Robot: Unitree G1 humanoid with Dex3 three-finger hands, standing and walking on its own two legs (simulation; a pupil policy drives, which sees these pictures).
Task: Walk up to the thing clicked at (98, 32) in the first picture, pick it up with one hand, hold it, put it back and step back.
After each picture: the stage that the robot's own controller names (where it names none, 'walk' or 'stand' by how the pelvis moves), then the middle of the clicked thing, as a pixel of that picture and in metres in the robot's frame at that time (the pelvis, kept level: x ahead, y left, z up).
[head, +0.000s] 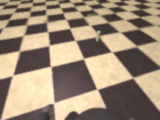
stand; (97, 36) +1.90 -0.15 -0.65
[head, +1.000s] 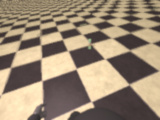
walk; (89, 44) +1.76 +0.17 -0.62
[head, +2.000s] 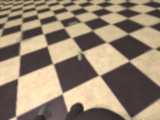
walk; (79, 54) +1.16 +0.31 -0.64
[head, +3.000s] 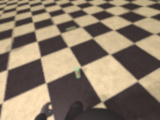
walk; (77, 72) +0.72 +0.26 -0.65
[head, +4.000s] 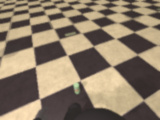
walk; (76, 88) +0.48 +0.21 -0.65
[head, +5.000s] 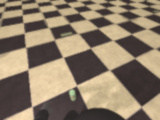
stand; (72, 95) +0.37 +0.19 -0.65
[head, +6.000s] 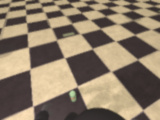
stand; (73, 96) +0.35 +0.20 -0.65
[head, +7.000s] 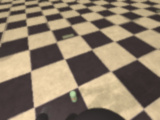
stand; (73, 96) +0.36 +0.21 -0.66
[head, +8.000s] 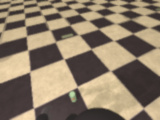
stand; (73, 97) +0.35 +0.22 -0.66
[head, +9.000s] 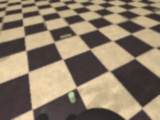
stand; (72, 97) +0.35 +0.22 -0.66
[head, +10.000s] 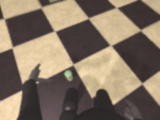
go down; (69, 76) +0.39 +0.20 -0.49
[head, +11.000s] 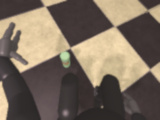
go down; (65, 60) +0.45 +0.20 -0.28
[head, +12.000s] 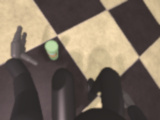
close in; (52, 52) +0.45 +0.22 -0.21
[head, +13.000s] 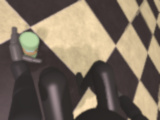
close; (30, 48) +0.44 +0.25 -0.17
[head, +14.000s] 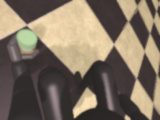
lift; (27, 47) +0.44 +0.25 -0.17
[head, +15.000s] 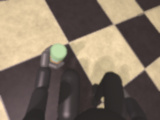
lift; (56, 57) +0.37 +0.24 -0.04
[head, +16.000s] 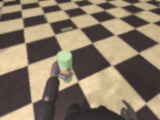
hold; (66, 69) +0.32 +0.17 +0.09
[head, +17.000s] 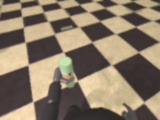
hold; (67, 74) +0.31 +0.16 +0.03
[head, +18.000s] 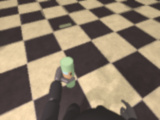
hold; (68, 74) +0.31 +0.16 +0.01
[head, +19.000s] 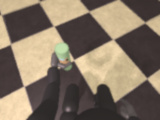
crouch; (65, 59) +0.41 +0.17 -0.02
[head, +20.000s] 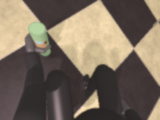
lower; (42, 42) +0.48 +0.22 -0.13
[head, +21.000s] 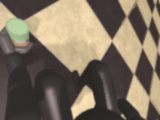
lower; (21, 40) +0.48 +0.26 -0.18
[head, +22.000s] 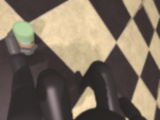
lower; (26, 41) +0.47 +0.25 -0.17
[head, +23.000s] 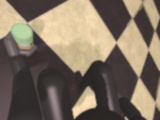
lower; (25, 43) +0.46 +0.26 -0.17
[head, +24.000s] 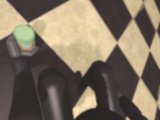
lower; (27, 44) +0.46 +0.25 -0.17
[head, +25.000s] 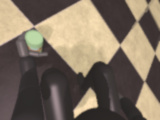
open; (35, 46) +0.46 +0.24 -0.18
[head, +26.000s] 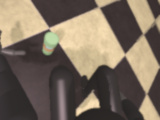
stand; (49, 45) +0.45 +0.22 -0.19
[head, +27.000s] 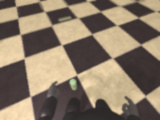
stand; (73, 85) +0.40 +0.17 -0.54
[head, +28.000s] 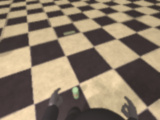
stand; (75, 93) +0.40 +0.16 -0.60
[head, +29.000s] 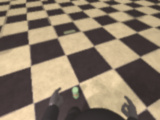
stand; (75, 93) +0.39 +0.16 -0.60
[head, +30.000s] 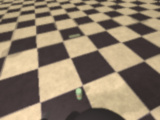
stand; (79, 94) +0.41 +0.16 -0.65
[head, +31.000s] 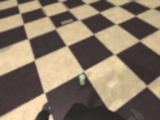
walk; (82, 79) +0.49 +0.10 -0.63
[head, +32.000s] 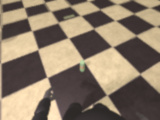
walk; (82, 66) +0.72 +0.12 -0.63
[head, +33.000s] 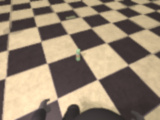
walk; (78, 55) +1.02 +0.24 -0.63
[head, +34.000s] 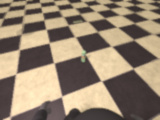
stand; (83, 56) +1.09 +0.16 -0.64
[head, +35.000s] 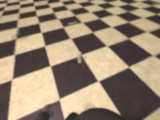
stand; (79, 57) +1.07 +0.22 -0.66
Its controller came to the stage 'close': yes
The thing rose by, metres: 0.69
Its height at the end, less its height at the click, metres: +0.00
